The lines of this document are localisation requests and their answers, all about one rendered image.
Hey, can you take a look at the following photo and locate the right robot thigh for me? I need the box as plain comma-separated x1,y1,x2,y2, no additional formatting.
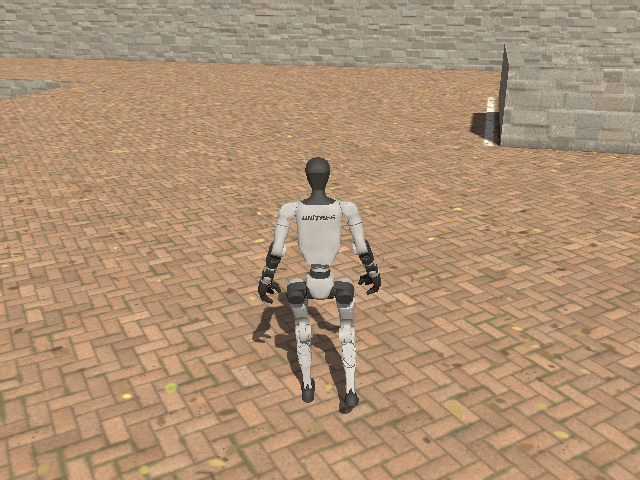
334,278,355,344

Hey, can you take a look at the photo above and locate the left robot hand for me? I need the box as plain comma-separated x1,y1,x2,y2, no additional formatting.
258,280,281,304

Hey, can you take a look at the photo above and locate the right robot upper arm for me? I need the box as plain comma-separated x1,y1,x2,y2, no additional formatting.
339,200,369,255

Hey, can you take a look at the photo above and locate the robot right forearm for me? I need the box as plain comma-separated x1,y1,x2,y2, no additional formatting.
359,239,379,278

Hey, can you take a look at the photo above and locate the humanoid robot torso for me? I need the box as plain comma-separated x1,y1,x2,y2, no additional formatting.
295,196,342,300

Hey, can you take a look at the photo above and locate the robot left forearm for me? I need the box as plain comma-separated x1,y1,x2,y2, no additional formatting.
260,242,281,285

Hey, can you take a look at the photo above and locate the left robot upper arm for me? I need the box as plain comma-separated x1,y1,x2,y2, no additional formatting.
271,201,298,257

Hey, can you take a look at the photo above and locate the right robot hand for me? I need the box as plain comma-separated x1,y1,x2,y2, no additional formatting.
358,273,381,295

